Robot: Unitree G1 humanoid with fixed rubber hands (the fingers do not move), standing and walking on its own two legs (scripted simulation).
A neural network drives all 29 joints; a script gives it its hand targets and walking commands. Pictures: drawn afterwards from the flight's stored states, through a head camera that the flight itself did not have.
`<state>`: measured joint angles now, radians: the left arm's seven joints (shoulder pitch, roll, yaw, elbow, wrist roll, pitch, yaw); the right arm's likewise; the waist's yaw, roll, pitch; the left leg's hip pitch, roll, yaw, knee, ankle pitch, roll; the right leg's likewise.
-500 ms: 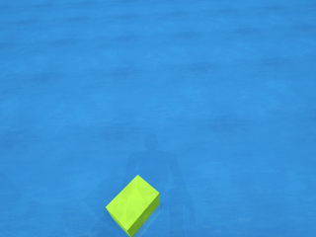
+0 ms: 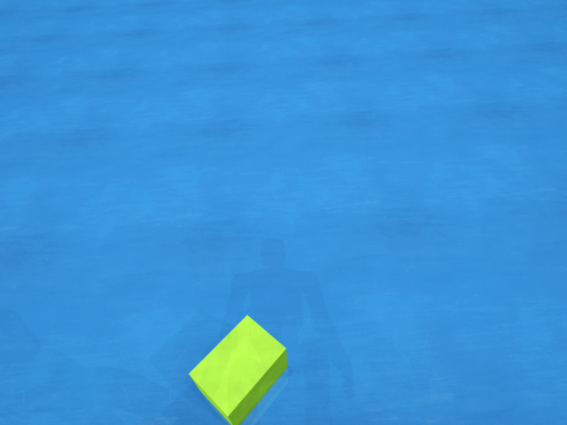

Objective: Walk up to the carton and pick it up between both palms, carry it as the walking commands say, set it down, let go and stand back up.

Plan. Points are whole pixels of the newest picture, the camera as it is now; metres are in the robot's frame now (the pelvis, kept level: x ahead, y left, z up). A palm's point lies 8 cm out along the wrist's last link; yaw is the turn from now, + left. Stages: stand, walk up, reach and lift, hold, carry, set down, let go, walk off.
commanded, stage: walk up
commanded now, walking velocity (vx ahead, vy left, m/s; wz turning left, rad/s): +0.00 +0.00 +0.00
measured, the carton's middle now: (241, 370) +0.45 +0.17 -0.69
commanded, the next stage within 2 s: none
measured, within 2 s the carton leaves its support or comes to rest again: neither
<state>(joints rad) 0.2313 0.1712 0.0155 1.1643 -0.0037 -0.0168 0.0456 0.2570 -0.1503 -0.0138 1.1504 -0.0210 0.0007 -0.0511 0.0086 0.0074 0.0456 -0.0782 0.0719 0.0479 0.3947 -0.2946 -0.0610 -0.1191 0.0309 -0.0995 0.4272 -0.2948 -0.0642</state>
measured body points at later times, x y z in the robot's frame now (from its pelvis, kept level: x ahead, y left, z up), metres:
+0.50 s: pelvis -0.01 +0.03 -0.02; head +0.03 +0.07 +0.43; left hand +0.00 +0.31 -0.17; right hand +0.14 -0.19 -0.15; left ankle -0.03 +0.15 -0.74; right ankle -0.01 -0.10 -0.67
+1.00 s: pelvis +0.10 -0.07 -0.02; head +0.14 -0.06 +0.43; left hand -0.04 +0.15 -0.15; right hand +0.34 -0.23 -0.15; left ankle +0.05 -0.02 -0.70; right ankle +0.11 -0.19 -0.74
